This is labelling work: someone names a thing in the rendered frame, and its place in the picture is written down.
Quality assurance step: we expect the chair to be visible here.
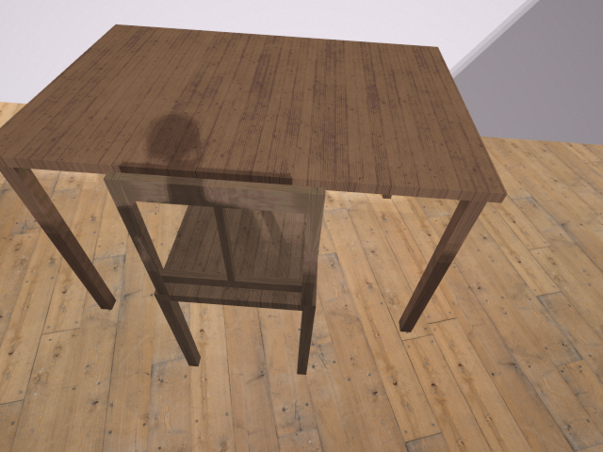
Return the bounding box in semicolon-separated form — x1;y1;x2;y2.
104;171;326;375

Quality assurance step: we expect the table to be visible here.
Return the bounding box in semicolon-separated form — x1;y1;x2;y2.
0;24;507;332

